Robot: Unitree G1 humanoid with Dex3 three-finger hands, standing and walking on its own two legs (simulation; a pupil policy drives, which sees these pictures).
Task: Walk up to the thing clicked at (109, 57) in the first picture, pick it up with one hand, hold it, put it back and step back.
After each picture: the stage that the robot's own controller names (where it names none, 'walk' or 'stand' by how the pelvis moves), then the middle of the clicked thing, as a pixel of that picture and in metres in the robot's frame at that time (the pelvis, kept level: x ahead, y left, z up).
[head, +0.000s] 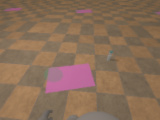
stand; (109, 55) +1.35 -0.36 -0.65
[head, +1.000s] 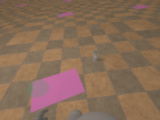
walk; (95, 56) +1.26 +0.03 -0.63
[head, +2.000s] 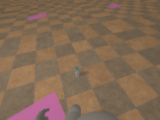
walk; (77, 72) +0.79 +0.28 -0.64
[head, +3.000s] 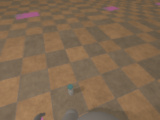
walk; (70, 90) +0.46 +0.24 -0.63
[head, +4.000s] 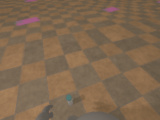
stand; (69, 100) +0.34 +0.25 -0.65
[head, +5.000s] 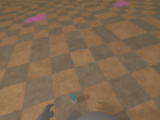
stand; (73, 99) +0.33 +0.23 -0.65
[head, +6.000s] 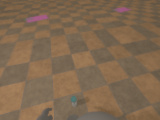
stand; (74, 101) +0.32 +0.19 -0.66
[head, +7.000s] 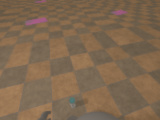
stand; (72, 103) +0.33 +0.21 -0.66
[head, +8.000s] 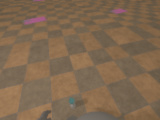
stand; (72, 103) +0.31 +0.21 -0.66
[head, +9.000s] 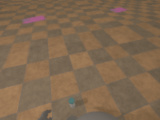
go down; (72, 103) +0.31 +0.21 -0.66
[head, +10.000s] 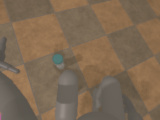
go down; (59, 62) +0.39 +0.25 -0.23
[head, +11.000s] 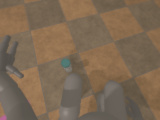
approach; (67, 66) +0.38 +0.24 -0.27
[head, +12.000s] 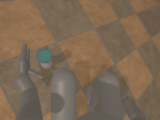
close in; (45, 61) +0.36 +0.28 -0.15
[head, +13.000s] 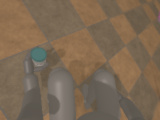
close; (39, 60) +0.37 +0.28 -0.15
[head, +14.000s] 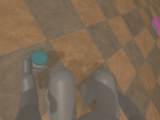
lift; (39, 62) +0.35 +0.28 -0.15
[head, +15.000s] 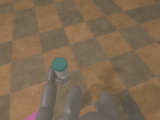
lift; (63, 73) +0.32 +0.20 +0.02
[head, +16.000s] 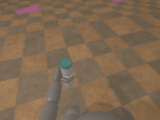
hold; (67, 74) +0.33 +0.18 +0.03
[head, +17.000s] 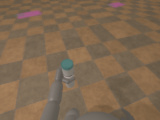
hold; (69, 75) +0.32 +0.17 +0.03
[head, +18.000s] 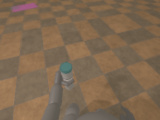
crouch; (68, 77) +0.32 +0.17 -0.01
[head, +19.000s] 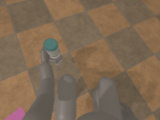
lower; (55, 54) +0.44 +0.24 -0.06
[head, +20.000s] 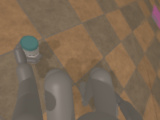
lower; (32, 52) +0.42 +0.30 -0.15
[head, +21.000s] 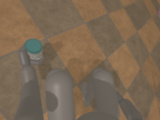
lower; (36, 54) +0.40 +0.29 -0.16
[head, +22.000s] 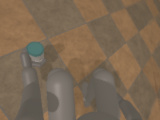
lower; (37, 56) +0.39 +0.29 -0.16
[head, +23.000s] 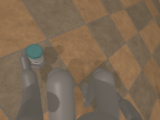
lower; (37, 59) +0.38 +0.29 -0.16
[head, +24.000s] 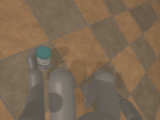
open; (44, 60) +0.37 +0.26 -0.16
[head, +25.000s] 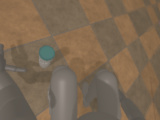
stand; (45, 59) +0.36 +0.26 -0.16
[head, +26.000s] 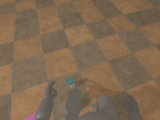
walk; (71, 83) +0.35 +0.20 -0.47
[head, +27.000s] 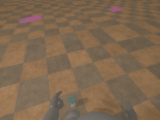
stand; (72, 102) +0.32 +0.19 -0.60
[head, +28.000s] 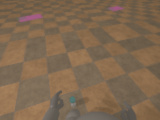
stand; (72, 102) +0.32 +0.18 -0.60
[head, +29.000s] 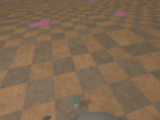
stand; (76, 103) +0.34 +0.18 -0.65
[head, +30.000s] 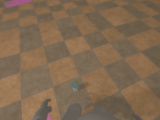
walk; (75, 87) +0.39 +0.16 -0.63
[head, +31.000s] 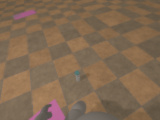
walk; (77, 76) +0.63 +0.24 -0.63
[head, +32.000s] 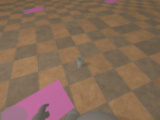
stand; (79, 62) +0.95 +0.21 -0.63
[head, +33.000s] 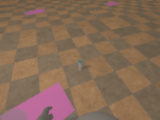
stand; (80, 65) +0.92 +0.21 -0.65
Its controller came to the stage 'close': yes
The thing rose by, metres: 0.67
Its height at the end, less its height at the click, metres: +0.00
